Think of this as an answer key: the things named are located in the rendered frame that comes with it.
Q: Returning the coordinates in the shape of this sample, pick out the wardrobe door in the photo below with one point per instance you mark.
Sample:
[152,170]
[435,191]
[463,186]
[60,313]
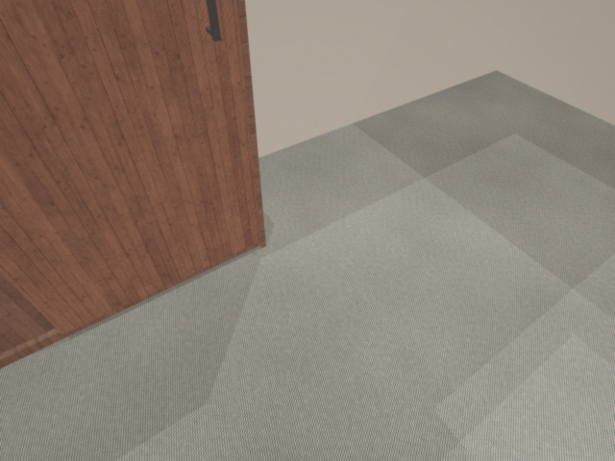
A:
[20,321]
[125,150]

